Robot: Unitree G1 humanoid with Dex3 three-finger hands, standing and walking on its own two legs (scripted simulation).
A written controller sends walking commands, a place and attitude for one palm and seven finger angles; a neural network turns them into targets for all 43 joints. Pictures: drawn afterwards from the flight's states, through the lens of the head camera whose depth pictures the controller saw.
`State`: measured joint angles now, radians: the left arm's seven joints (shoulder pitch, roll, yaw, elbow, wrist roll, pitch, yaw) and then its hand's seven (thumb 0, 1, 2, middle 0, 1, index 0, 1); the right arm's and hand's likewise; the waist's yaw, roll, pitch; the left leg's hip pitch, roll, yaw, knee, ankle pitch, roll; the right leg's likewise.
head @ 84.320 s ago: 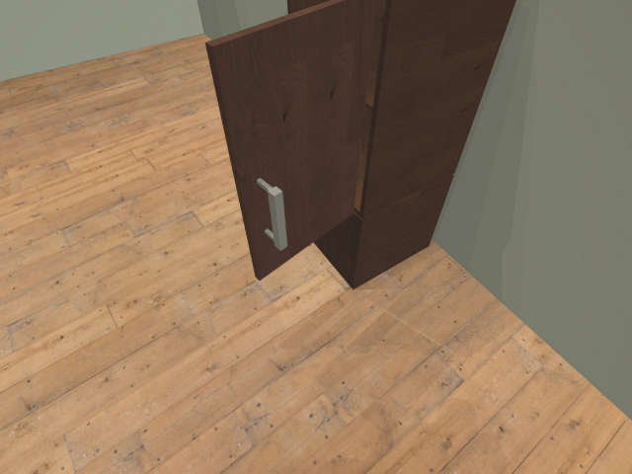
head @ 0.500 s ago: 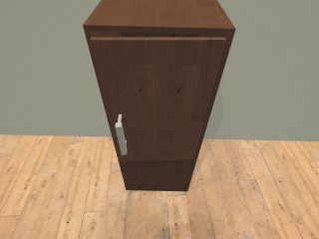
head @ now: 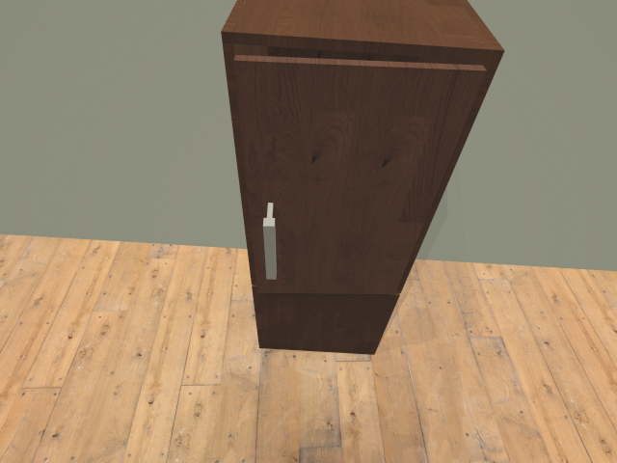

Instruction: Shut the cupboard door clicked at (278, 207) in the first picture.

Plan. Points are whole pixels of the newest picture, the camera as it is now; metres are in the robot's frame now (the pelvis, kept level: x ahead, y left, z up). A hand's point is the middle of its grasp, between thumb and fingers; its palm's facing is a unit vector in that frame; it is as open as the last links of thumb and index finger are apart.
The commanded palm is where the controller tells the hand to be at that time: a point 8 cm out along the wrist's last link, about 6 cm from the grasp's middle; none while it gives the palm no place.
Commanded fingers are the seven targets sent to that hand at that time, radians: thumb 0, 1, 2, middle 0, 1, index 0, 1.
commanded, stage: come to a stop and stand still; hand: left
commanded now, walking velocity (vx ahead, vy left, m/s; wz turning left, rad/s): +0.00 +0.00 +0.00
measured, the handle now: (270, 242) +0.54 +0.12 -0.11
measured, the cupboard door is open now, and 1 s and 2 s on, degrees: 3 3 3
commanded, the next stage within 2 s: look again from close up in 0.32 s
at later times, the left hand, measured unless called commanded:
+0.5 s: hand out of the picture -0.05 +0.14 -0.18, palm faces +0.06 -0.99 -0.14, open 7.3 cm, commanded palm none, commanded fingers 0.00 0.90 0.90 -0.20 -0.30 -0.20 -0.30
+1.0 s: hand out of the picture +0.04 +0.11 -0.17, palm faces +0.00 -0.98 -0.18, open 7.3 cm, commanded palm none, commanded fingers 0.00 0.90 0.90 -0.20 -0.30 -0.20 -0.30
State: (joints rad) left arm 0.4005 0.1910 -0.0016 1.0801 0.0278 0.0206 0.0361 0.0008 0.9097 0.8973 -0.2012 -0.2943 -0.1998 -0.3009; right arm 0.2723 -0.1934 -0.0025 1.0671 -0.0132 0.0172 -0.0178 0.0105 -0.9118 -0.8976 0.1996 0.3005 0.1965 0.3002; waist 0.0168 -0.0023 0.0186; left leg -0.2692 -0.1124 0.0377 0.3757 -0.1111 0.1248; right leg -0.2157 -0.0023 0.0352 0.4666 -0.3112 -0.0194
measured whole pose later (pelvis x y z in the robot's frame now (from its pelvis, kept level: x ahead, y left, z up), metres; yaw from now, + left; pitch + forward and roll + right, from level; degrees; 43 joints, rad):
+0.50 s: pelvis +0.01 -0.01 +0.00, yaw +2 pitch +0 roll +0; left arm 0.40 0.14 -0.02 1.12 0.03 -0.01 0.04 0.00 0.91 0.90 -0.20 -0.29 -0.20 -0.30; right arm 0.25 -0.15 0.00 1.10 -0.01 -0.01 -0.03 0.01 -0.93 -0.90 0.20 0.30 0.20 0.30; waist 0.02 -0.03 -0.01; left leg -0.25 -0.13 0.02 0.33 -0.09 0.12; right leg -0.20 0.00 0.05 0.44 -0.24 0.01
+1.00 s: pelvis +0.04 -0.05 +0.00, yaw +0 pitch +0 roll +0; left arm 0.30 0.15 -0.03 1.10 0.01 -0.03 0.04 0.00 0.91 0.90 -0.20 -0.29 -0.20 -0.30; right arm 0.29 -0.14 0.02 1.13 -0.01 -0.03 -0.03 0.01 -0.92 -0.90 0.20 0.30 0.20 0.30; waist -0.01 -0.02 0.00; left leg -0.22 -0.07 0.03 0.38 -0.16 0.06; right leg -0.15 0.05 0.05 0.42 -0.27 -0.04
